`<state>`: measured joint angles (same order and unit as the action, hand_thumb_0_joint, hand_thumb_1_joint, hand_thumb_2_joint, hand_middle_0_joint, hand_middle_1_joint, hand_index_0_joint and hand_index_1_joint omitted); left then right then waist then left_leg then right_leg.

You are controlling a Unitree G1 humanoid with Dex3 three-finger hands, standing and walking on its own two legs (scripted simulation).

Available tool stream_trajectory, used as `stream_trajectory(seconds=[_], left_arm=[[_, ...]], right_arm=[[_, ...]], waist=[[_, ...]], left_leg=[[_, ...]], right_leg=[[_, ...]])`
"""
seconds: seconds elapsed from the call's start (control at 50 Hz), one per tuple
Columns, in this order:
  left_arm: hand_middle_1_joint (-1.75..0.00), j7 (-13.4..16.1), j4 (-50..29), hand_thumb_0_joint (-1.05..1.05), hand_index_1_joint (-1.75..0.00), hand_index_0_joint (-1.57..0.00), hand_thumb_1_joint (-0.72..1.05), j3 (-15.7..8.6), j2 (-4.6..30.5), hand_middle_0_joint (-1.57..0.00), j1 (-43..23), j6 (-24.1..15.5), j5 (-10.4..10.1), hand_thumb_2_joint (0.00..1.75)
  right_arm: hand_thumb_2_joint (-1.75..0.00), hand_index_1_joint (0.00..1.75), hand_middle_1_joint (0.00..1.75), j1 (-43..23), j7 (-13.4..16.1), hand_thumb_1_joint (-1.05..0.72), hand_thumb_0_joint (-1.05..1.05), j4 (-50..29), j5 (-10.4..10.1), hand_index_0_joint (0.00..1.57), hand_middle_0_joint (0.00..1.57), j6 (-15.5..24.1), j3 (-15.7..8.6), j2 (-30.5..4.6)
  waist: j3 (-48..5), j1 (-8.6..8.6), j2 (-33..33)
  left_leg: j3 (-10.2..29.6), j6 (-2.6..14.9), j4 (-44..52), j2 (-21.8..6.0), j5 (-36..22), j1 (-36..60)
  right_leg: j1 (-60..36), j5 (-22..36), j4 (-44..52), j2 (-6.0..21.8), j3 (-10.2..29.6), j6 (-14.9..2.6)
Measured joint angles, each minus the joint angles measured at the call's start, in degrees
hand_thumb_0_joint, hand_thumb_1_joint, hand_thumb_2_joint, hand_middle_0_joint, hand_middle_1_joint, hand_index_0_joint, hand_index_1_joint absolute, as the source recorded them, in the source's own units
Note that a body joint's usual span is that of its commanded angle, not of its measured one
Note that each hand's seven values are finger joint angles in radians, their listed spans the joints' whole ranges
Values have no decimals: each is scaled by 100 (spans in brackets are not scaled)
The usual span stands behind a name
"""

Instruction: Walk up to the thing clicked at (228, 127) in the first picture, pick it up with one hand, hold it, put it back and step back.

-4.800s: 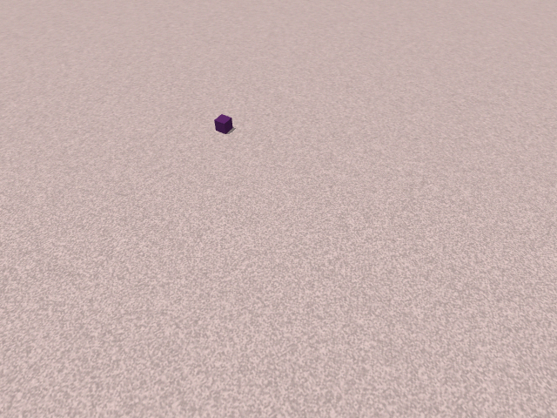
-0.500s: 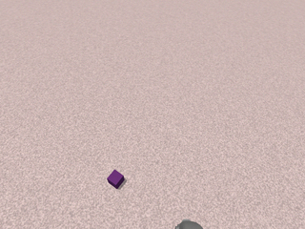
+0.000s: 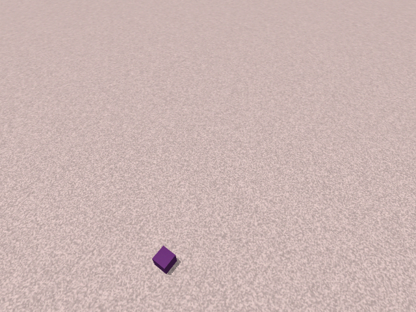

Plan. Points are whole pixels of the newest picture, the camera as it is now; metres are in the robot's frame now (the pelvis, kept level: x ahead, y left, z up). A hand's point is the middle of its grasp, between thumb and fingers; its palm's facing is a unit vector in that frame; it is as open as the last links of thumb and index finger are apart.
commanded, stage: walk up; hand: left
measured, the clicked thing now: (164, 259) +0.47 +0.22 -0.72
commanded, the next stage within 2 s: stand in 1.38 s
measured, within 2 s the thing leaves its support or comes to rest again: neither
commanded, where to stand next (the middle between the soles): +0.10 -0.01 m, yaw -1 degrees
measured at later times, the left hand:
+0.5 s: hand out of the picture +0.12 +0.26 -0.13, palm faces +0.01 -0.94 -0.35, open 7.4 cm
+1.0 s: hand out of the picture +0.14 +0.25 -0.13, palm faces -0.02 -0.94 -0.33, open 7.4 cm
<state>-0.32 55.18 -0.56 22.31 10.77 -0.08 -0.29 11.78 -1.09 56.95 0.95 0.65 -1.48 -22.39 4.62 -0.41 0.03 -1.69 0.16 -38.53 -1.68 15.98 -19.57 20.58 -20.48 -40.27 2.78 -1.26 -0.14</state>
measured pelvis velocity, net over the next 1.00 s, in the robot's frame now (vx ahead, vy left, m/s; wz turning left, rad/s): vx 0.05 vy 0.00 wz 0.01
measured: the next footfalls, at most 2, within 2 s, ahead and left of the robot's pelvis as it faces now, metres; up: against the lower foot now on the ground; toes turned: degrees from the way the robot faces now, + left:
none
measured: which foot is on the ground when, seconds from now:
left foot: down 0.00-1.00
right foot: down 0.00-1.00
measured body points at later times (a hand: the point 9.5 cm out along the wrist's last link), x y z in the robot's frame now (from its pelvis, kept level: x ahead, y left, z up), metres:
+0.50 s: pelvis +0.04 +0.00 +0.03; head +0.06 -0.01 +0.47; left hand +0.12 +0.30 -0.10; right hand +0.17 -0.30 -0.10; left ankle +0.05 +0.12 -0.72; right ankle +0.06 -0.14 -0.72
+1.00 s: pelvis +0.05 +0.00 +0.03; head +0.06 +0.00 +0.48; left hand +0.14 +0.30 -0.10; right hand +0.12 -0.30 -0.11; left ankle +0.05 +0.12 -0.72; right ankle +0.06 -0.14 -0.72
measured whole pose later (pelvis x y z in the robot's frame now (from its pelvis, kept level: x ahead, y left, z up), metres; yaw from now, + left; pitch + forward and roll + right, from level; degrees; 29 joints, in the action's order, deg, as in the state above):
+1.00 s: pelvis +0.05 +0.00 +0.03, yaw +0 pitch -2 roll +0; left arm -0.6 66.9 -0.4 19.7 3.2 -0.3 0.3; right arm 5.1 -0.8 67.6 0.4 0.4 -0.3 -20.1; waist 3.3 0.8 0.0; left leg -1.6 -0.5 -18.3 -1.1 9.5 -7.0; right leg 7.1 -9.0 -17.9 2.6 -1.6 1.9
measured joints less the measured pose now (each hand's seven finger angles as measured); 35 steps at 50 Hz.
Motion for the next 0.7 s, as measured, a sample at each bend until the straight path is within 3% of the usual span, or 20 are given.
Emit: stream_trajectory(seconds=[0.12,0.38,0.7], left_arm=[[-30,-47,452,1,-30,-20,90,28,-32,-20,-55,-29,11,90],[-30,-18,1050,1,-30,-20,90,103,-171,-20,-401,-105,-23,90],[-30,-4,1141,1,-30,-20,90,63,-241,-20,-880,-87,36,90]], right_arm=[[-90,30,30,-249,-36,-90,1,210,-31,21,20,-42,138,142],[-90,30,30,-906,16,-90,1,596,-134,21,20,32,163,183],[-90,30,30,-1038,19,-90,1,957,-86,21,20,-14,119,212]], waist=[[-84,-1,67],[-40,-91,-54],[-158,29,-40]], left_leg=[[65,-42,308,-50,-52,198],[84,-76,1240,6,-342,768],[32,-85,1957,43,-623,1227]], right_leg=[[-370,659,703,-93,-30,80],[-927,886,1560,-55,-84,163],[-1321,1119,2167,-33,-57,185]])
